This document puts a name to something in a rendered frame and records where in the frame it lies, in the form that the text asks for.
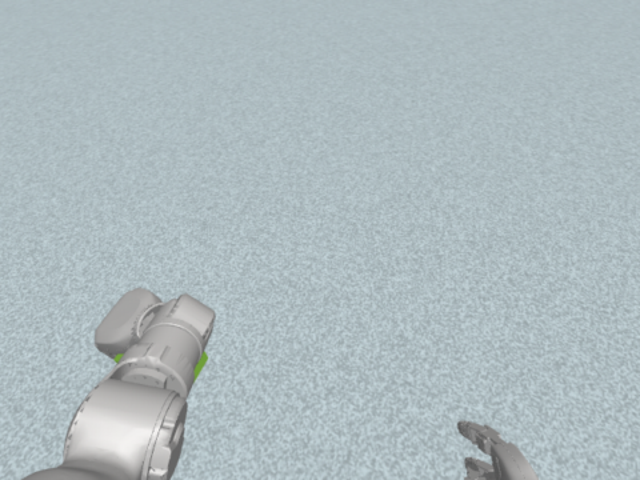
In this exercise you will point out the left robot hand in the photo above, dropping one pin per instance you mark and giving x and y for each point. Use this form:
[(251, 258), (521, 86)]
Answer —
[(115, 334)]

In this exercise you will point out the carton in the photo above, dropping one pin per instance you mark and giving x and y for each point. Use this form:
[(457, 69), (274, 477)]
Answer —
[(198, 367)]

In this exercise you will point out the right robot hand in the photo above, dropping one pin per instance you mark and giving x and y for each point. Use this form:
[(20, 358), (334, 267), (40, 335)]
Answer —
[(508, 463)]

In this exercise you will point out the left robot arm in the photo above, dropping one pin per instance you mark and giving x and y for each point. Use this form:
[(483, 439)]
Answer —
[(131, 425)]

